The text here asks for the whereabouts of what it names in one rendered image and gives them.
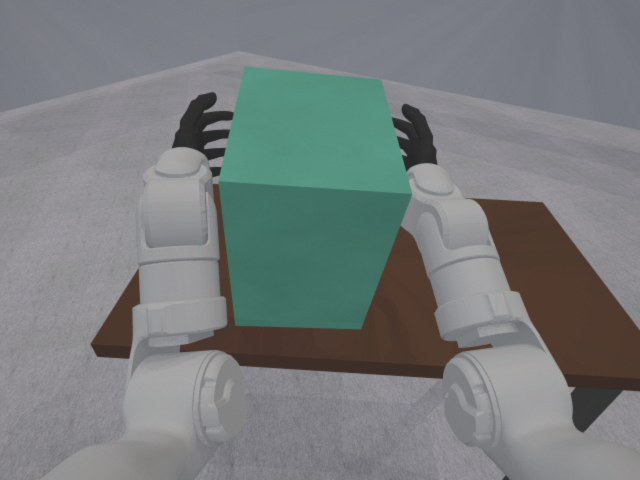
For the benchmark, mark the right robot forearm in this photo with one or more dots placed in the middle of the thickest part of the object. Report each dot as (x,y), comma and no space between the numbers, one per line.
(475,304)

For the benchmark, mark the left robot forearm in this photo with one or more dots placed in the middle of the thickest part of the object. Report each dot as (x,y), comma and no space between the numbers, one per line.
(177,251)

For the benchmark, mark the robot left hand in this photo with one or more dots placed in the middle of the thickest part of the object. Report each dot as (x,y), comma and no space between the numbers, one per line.
(194,121)

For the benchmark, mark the robot right hand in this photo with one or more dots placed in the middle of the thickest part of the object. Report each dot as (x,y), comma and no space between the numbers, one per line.
(419,148)

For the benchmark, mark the right robot upper arm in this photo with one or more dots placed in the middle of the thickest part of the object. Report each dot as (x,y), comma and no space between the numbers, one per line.
(512,402)

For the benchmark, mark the table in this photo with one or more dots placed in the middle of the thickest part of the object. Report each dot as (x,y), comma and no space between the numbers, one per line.
(592,339)

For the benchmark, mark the left robot upper arm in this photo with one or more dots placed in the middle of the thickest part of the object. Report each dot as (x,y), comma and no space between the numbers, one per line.
(179,408)

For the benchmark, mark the carton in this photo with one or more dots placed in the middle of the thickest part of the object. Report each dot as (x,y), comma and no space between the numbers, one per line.
(313,191)

